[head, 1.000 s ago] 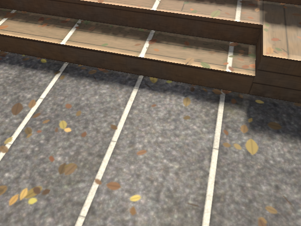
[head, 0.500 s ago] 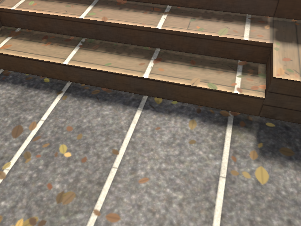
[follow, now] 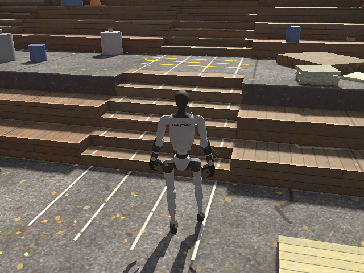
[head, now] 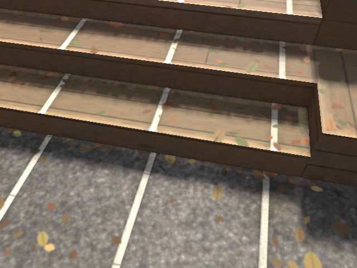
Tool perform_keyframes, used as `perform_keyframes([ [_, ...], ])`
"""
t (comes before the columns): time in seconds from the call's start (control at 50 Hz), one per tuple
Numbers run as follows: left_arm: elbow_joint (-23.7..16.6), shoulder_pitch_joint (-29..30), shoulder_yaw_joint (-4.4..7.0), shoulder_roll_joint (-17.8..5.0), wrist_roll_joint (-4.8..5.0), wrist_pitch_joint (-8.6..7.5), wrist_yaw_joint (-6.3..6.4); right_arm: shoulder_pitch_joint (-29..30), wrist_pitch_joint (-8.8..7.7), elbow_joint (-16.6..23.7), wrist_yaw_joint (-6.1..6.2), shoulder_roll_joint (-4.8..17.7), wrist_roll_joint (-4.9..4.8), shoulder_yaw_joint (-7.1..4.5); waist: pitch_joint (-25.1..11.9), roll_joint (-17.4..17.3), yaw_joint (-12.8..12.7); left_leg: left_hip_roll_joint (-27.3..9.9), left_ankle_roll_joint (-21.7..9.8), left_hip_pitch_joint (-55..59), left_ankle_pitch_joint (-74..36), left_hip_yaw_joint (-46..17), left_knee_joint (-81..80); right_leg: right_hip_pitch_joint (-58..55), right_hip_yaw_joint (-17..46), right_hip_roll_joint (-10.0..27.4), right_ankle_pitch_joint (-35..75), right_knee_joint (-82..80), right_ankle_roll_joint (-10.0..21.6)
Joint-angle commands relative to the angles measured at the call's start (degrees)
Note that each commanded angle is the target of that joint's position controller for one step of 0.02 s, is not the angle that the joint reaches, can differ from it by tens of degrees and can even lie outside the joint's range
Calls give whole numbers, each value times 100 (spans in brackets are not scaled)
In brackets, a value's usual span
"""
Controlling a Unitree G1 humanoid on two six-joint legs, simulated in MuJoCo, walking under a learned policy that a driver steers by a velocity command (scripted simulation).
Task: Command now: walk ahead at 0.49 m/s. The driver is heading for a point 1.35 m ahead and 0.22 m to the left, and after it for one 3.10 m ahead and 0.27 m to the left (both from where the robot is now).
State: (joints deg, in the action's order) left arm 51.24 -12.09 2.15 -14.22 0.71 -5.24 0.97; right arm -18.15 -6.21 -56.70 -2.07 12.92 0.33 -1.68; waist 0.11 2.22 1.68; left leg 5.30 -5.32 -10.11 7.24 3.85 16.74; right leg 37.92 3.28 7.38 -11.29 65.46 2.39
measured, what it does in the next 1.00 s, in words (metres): walks ahead: right foot, then left foot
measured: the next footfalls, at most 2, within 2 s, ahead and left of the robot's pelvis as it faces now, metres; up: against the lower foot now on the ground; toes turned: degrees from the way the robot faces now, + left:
right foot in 0.30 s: +0.34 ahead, -0.16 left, +0.00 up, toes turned -2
left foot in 0.68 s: +0.34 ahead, +0.04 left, +0.00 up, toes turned +2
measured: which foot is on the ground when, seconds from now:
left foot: down 0.00-0.30, up 0.32-0.66, down 0.68-1.00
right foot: up 0.00-0.28, down 0.30-1.00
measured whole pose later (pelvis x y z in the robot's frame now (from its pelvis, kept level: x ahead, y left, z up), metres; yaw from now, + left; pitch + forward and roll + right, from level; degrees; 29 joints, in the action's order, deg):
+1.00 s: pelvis +0.29 -0.07 +0.00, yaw +1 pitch -1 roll +0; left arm 61.0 -15.1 1.3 -11.0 -0.5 -0.6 2.0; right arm -12.5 -1.1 -60.4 2.2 11.2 0.0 -0.9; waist 1.6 0.0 -0.2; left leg 0.7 -1.8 -12.9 13.0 1.5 26.6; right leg 12.4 -3.4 -1.1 -12.0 25.0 1.9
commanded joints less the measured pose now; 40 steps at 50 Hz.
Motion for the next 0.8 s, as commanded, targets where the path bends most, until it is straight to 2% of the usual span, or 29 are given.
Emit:
perform_keyframes([
  [0.02, -238, -206, 83, -273, -73, 19, 42, 224, -105, 307, 113, 750, -4, -116, 319, -443, -268, -1595, -974, -610, -368, -1194, -1196, 140, 7, 241, 909, -772, -159],
  [0.1, -485, 724, 44, -172, -22, -52, -31, -241, -27, 213, 205, 905, -95, -142, 310, -436, 67, -1518, -726, -66, -476, -935, -1106, 5, -202, -7, 1756, -2443, -203],
  [0.16, -644, 1230, 17, -183, 38, -69, -128, -552, 34, 89, 211, 966, -144, -163, 415, -488, 263, -1674, -693, 433, -336, -940, -932, -42, -275, -135, 1632, -3046, -215],
  [0.2, -767, 1440, 15, -235, 55, -102, -208, -667, 93, 23, 221, 968, -151, -178, 476, -514, 286, -1858, -649, 843, -341, -1014, -711, 5, -249, -181, 1283, -3333, -114],
  [0.24, -796, 1294, 57, -359, 10, -162, -263, -582, 178, 6, 249, 994, -122, -195, 399, -600, 116, -1902, -486, 1089, -1309, -1024, -199, -389, -312, -351, 902, -3651, 45],
  [0.26, -710, 923, 117, -469, -29, -194, -268, -477, 224, 19, 264, 1025, -115, -200, 152, -663, -112, -1798, -357, 1139, -2254, -931, 306, -966, -433, -525, 906, -3823, 143],
  [0.28, -463, 144, 236, -692, -78, -227, -253, -405, 258, 60, 274, 945, -93, -164, -340, -611, -462, -1461, -188, 1071, -3089, -741, 1226, -1971, -581, -715, 1289, -4015, 286],
  [0.3, -246, -790, 351, -1128, -166, -252, -222, -411, 237, 196, 286, 750, -7, -69, -1186, -235, -748, -1082, 76, 207, -2185, -458, 2645, -3609, 62, 30, 3085, -3658, 609],
  [0.32, -163, -1242, 426, -1584, -243, -168, -201, -1222, 136, 131, 236, 60, 60, 145, -2014, 1280, -544, -131, 546, -2070, 1408, -151, 4913, -5886, 2077, 1596, 4709, -3564, 1641],
  [0.34, -103, -1516, 334, -1161, -166, -106, -216, -1397, 31, -51, 202, 380, -56, 81, -2658, 1143, -688, -22, 577, -2416, 2971, -1166, 5909, -5955, 2994, 1815, 4627, -3991, 1896],
  [0.36, -201, -981, 244, -919, -111, -91, -218, -902, 14, 76, 203, 830, -201, -45, -1911, 697, -585, -335, 517, -2688, 2703, -1256, 6090, -5202, 2158, 1550, 4480, -4065, 1588],
  [0.38, -332, -360, 170, -722, -90, -83, -207, -415, 49, 212, 244, 818, -206, -50, -1347, 290, -417, -656, 535, -2721, 2298, -999, 5799, -4446, 1473, 1244, 4394, -4200, 1357],
  [0.4, -376, 29, 105, -569, -94, -80, -216, -158, 118, 248, 302, 776, -120, -81, -927, -28, -262, -861, 593, -2542, 1999, -860, 5395, -3718, 1058, 986, 4257, -4446, 1228],
  [0.42, -357, 221, 66, -441, -132, -88, -221, -189, 214, 259, 340, 688, -72, -101, -782, 53, -57, -1035, 606, -2093, 1743, -841, 4974, -3153, 764, 801, 4122, -4644, 1112],
  [0.46, -242, 336, 36, -370, -249, -94, -236, -438, 367, 164, 363, 305, -47, -35, -712, 221, 164, -1003, 681, -1273, 1425, -699, 4200, -2419, 268, 538, 4379, -4845, 1111],
  [0.48, -13, -174, -24, -255, -276, -105, -167, -682, 488, 27, 257, 220, 276, 29, -534, 137, 152, -713, 603, -1000, 1357, -341, 3962, -2251, 9, 488, 4918, -4817, 978],
  [0.5, 94, -250, -19, -357, -276, -113, -150, -702, 546, 23, 230, 117, 253, 35, -547, 349, 222, -695, 563, -894, 1225, -354, 3579, -2238, -153, 421, 5049, -4780, 936],
  [0.56, 155, -160, -13, -476, -237, -40, -153, -374, 606, 20, 263, 249, 121, 67, -640, 603, 136, -663, 485, -587, 816, -273, 2729, -2267, -197, 361, 4040, -4816, 866],
  [0.62, 253, -211, -35, -443, -219, 116, -124, -28, 621, 17, 320, 316, 116, 94, -496, 483, -15, -675, 407, -244, 775, -250, 2085, -2077, 114, 460, 2056, -4913, 853],
  [0.64, 272, -149, -46, -431, -186, 176, -101, -24, 610, -14, 330, 265, 131, 116, -395, 365, 41, -659, 354, -4, 620, -216, 1634, -1924, 190, 432, 1286, -4863, 781],
  [0.66, 296, -129, -66, -390, -155, 228, -76, -34, 584, -50, 341, 250, 160, 137, -267, 195, 90, -680, 295, 303, 326, -262, 1040, -1726, 251, 336, 513, -4788, 618],
  [0.68, 336, -255, -102, -271, -171, 260, -60, -61, 535, -75, 359, 392, 205, 129, -125, -84, 43, -1008, 239, 531, 38, -673, 610, -1535, 302, 195, -29, -4675, 391],
  [0.7, 334, -463, -122, -126, -166, 292, -57, -72, 460, -31, 384, 647, 257, 117, -13, -614, -158, -1718, 131, 459, -343, -1500, 82, -1532, 53, -182, -472, -4196, 179],
  [0.72, 526, -1062, -188, 212, -68, 349, -58, 331, 467, -63, 373, 744, 81, 103, 76, -1277, -598, -1973, -156, -447, -119, -1709, -91, -2267, -293, -594, -612, -4388, 77],
  [0.74, 683, -975, -181, 51, -110, 398, -23, 551, 450, -32, 329, 443, 35, 159, 259, -1066, -510, -1730, -21, -960, 549, -1589, -243, -2838, -233, -517, -255, -4478, 11],
  [0.76, 712, -849, -138, -91, -131, 416, -8, 532, 426, -64, 309, 319, 21, 181, 376, -967, -416, -1449, 153, -1050, 811, -1374, -270, -2997, -148, -449, 16, -4504, 3],
  [0.78, 577, -378, -14, -453, -123, 443, 92, 755, 440, -33, 342, 876, -80, -43, 506, -903, -297, -931, 235, -975, 1182, -855, 49, -2665, -361, -634, -239, -4348, -11],
  [0.8, 608, -427, 4, -503, -157, 463, 129, 672, 432, -27, 376, 713, -44, -24, 367, -684, -259, -921, 222, -816, 1234, -838, 104, -2531, -362, -645, -389, -4398, 4],
])
Keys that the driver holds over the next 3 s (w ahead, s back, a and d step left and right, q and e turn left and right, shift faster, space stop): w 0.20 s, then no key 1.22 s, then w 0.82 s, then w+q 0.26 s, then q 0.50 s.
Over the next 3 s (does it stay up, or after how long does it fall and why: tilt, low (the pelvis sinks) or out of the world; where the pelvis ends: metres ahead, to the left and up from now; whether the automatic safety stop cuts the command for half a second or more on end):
stays up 0.84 -0.03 -0.01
